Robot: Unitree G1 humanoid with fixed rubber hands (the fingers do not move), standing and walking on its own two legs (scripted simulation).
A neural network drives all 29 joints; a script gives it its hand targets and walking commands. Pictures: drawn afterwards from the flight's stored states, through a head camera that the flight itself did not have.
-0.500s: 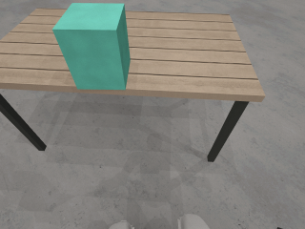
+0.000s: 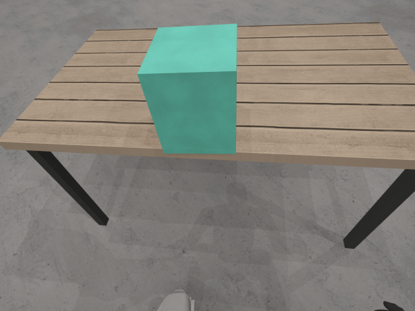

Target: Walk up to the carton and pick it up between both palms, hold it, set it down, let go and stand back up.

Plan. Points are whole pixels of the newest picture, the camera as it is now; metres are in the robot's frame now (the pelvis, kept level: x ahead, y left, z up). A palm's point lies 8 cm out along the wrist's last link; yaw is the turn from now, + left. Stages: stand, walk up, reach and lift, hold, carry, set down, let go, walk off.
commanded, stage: walk up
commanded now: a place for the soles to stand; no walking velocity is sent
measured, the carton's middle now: (198, 92) +0.62 +0.06 +0.07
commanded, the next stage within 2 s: none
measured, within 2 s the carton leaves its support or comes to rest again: neither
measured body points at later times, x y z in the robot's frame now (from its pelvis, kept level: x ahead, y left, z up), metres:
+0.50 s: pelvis +0.09 +0.09 +0.01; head +0.13 +0.07 +0.45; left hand +0.21 +0.39 -0.11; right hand +0.14 -0.23 -0.11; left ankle +0.11 +0.19 -0.70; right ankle +0.13 -0.02 -0.70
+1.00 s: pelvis +0.10 +0.08 +0.04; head +0.12 +0.08 +0.49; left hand +0.22 +0.37 -0.09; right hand +0.20 -0.23 -0.08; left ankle +0.11 +0.19 -0.70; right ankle +0.13 -0.02 -0.70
